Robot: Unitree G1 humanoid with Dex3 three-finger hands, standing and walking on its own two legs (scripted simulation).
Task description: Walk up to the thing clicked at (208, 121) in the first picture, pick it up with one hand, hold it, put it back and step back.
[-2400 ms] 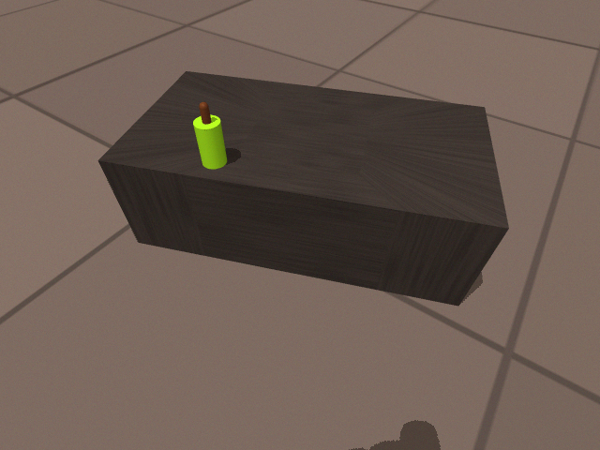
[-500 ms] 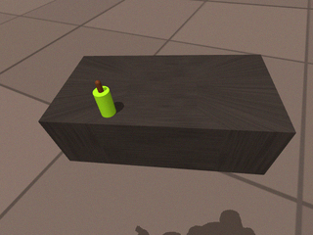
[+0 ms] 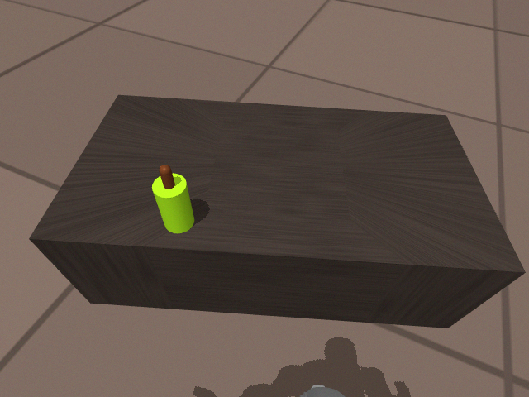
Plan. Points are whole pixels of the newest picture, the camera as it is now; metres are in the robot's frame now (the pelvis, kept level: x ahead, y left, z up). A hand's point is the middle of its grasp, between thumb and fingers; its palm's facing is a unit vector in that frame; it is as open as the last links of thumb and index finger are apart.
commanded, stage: walk up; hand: left
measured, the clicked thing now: (172, 196) +0.65 +0.25 -0.20
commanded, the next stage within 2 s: none
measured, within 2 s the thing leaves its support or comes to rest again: neither
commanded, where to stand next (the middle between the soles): +0.23 +0.06 m, yaw -3 degrees
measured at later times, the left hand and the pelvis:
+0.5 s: hand (27, 390) +0.18 +0.39 -0.14, palm faces -0.04 -0.87 -0.49, open 7.4 cm; pelvis +0.14 +0.09 -0.02, yaw -2 degrees
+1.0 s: hand (76, 324) +0.29 +0.36 -0.16, palm faces -0.08 -0.93 -0.37, open 7.4 cm; pelvis +0.18 +0.10 -0.01, yaw -4 degrees
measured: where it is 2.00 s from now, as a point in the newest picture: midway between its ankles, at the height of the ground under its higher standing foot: outside the picture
